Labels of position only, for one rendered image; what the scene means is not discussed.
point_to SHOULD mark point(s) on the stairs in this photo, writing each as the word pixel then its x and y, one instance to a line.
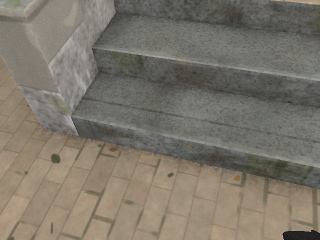
pixel 228 83

